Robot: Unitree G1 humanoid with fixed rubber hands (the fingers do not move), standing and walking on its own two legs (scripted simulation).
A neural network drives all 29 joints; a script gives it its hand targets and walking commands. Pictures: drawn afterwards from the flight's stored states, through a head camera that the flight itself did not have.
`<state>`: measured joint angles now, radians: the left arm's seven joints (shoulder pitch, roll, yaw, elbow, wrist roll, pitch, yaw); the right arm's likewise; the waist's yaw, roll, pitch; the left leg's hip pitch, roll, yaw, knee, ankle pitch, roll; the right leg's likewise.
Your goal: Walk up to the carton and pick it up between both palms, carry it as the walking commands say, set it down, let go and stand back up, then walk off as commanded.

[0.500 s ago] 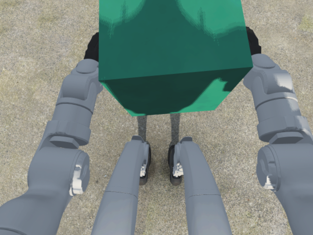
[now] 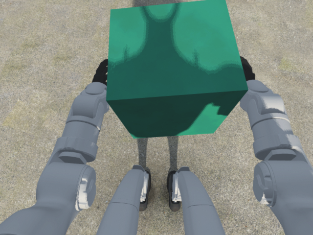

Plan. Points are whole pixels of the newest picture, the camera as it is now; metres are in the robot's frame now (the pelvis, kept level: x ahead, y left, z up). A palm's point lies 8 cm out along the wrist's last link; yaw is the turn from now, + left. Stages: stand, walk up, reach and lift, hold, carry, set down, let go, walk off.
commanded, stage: reach and lift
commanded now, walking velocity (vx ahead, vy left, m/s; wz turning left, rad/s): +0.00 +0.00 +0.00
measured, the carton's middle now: (170, 81) +0.49 -0.02 -0.05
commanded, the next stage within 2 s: hold in 1.74 s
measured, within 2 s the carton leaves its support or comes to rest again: neither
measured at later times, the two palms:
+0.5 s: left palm (83, 65) +0.43 +0.16 +0.10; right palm (261, 66) +0.44 -0.19 +0.10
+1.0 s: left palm (77, 68) +0.41 +0.17 +0.12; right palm (265, 69) +0.42 -0.19 +0.12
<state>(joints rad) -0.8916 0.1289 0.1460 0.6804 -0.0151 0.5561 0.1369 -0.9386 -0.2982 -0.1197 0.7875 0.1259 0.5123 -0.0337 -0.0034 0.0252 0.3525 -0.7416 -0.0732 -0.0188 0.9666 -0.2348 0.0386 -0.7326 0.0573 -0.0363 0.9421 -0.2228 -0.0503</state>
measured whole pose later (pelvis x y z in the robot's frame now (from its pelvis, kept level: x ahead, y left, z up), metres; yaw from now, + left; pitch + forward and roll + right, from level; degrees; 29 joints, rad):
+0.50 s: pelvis +0.09 +0.00 +0.05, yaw +0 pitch +2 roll -1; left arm -0.58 -0.02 0.34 0.69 0.15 0.64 0.05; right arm -0.60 -0.10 -0.32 0.78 -0.05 0.59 0.00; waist 0.00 0.02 -0.10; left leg -0.47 -0.07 -0.04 0.70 -0.25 0.04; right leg -0.46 0.06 -0.03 0.67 -0.24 -0.05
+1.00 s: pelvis +0.10 +0.00 +0.06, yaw +1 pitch -3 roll -1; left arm -0.47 -0.06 0.33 0.57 0.15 0.70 0.05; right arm -0.49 -0.07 -0.31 0.65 -0.05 0.66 0.00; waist 0.00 0.02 -0.11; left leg -0.34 -0.07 -0.04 0.64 -0.25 0.04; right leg -0.33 0.06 -0.03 0.61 -0.24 -0.05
